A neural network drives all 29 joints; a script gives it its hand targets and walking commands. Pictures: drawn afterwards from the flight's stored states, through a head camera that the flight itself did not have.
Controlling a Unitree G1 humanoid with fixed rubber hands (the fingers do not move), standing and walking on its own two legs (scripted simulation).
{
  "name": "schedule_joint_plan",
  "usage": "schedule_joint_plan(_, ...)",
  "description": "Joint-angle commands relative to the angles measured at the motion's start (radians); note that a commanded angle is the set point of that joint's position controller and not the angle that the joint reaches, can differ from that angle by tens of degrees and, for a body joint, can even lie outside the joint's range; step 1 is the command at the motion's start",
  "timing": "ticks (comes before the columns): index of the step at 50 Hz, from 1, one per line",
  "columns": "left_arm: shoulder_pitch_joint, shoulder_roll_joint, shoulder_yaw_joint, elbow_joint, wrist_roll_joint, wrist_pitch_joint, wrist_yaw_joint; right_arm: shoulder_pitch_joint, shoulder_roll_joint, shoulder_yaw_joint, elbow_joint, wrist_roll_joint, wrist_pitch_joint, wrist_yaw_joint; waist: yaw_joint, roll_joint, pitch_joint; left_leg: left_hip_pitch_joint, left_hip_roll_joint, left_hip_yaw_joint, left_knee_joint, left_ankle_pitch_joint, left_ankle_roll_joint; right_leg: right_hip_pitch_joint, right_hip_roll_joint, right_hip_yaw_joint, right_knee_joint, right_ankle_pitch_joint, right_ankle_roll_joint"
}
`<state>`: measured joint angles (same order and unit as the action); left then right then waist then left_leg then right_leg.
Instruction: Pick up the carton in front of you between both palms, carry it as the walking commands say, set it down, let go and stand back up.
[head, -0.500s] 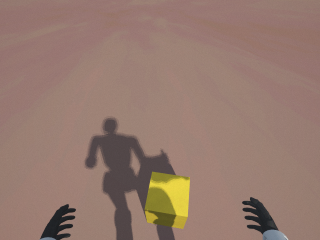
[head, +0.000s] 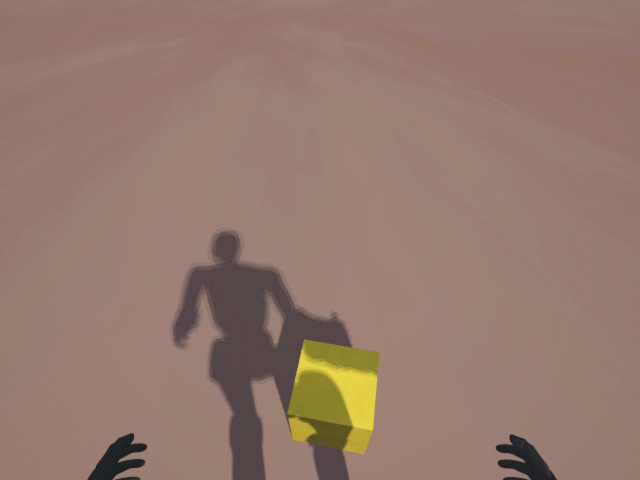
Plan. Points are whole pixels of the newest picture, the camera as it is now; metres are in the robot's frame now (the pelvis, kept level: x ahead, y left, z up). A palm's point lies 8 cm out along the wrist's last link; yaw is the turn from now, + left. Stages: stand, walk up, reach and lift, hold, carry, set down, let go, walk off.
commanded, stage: stand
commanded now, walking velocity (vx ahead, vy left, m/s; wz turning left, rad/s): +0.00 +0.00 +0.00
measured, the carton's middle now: (334, 397) +0.41 -0.03 -0.65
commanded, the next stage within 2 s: none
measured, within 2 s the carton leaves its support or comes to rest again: neither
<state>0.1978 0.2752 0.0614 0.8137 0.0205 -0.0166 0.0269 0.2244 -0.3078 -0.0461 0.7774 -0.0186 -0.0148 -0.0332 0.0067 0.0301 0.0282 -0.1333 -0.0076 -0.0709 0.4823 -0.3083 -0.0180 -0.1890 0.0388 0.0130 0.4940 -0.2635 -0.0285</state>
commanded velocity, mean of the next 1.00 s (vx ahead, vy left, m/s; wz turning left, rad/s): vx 0.00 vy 0.00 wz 0.00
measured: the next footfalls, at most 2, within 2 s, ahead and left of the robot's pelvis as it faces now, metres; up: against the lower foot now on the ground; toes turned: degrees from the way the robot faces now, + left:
none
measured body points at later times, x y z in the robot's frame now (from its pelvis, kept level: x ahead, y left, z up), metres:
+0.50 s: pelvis -0.02 +0.00 +0.00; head -0.02 -0.01 +0.45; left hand +0.08 +0.29 -0.11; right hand +0.07 -0.29 -0.12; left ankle -0.03 +0.13 -0.74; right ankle +0.00 -0.10 -0.74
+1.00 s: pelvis -0.02 +0.00 +0.01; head -0.03 +0.00 +0.46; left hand +0.07 +0.30 -0.11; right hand +0.06 -0.30 -0.12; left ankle -0.03 +0.13 -0.74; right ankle +0.00 -0.10 -0.74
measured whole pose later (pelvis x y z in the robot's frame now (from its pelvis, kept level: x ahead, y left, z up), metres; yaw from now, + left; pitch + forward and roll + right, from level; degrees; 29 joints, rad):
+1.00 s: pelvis -0.02 +0.00 +0.01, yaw -1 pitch -3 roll +0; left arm 0.17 0.32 0.04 0.97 0.00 -0.02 0.02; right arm 0.20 -0.35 -0.02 0.95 0.00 -0.03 -0.03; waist 0.01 0.02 0.04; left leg -0.10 -0.01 -0.05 0.38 -0.22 -0.02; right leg -0.16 0.03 0.03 0.40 -0.18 -0.02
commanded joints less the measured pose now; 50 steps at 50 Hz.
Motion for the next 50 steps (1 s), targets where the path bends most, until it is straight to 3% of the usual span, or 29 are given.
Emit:
schedule_joint_plan(1,-0.021,0.151,0.034,-0.046,-0.002,-0.013,0.003,-0.011,-0.128,-0.027,-0.046,0.002,-0.014,-0.005,0.001,-0.026,-0.02,-0.037,0.07,-0.051,-0.07,0.19,0.015,0.026,-0.108,0.102,-0.089,0.211,0.011)
schedule_joint_plan(25,-0.035,0.184,0.023,0.059,-0.015,-0.011,-0.001,-0.016,-0.163,-0.01,0.066,0.011,-0.017,-0.004,0.0,-0.031,0.013,-0.035,0.087,-0.06,-0.137,0.116,0.021,0.025,-0.121,0.129,-0.154,0.107,0.01)
schedule_joint_plan(50,-0.05,0.205,0.011,0.114,-0.021,-0.013,-0.001,-0.035,-0.185,-0.005,0.13,0.016,-0.021,-0.003,-0.001,-0.031,0.007,-0.02,0.101,-0.06,-0.175,0.125,0.022,0.037,-0.131,0.139,-0.177,0.127,0.01)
